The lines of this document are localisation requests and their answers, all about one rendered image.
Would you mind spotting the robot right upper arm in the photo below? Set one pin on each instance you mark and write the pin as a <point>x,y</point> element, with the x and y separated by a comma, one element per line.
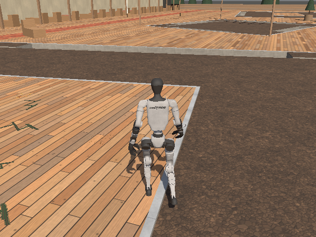
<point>175,111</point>

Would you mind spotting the robot right foot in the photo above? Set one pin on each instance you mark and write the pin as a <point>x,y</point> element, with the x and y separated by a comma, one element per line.
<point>173,201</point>

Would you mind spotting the robot left foot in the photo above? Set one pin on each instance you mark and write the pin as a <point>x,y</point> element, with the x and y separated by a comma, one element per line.
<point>149,191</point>

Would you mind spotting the right robot forearm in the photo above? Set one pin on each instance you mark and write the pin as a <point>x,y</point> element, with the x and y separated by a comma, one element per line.
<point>179,127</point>

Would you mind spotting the left robot forearm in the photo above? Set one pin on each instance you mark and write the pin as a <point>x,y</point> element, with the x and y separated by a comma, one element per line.
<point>134,134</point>

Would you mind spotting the robot foot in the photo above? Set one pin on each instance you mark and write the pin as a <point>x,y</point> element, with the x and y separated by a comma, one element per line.
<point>173,201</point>
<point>149,191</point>

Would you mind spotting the robot left upper arm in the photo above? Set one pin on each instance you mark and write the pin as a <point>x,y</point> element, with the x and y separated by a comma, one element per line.
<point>139,114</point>

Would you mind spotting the right robot hand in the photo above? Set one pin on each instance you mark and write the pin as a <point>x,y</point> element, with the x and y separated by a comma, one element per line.
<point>179,136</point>

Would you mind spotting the left robot hand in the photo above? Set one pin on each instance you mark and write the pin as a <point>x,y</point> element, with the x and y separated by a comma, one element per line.
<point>131,149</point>

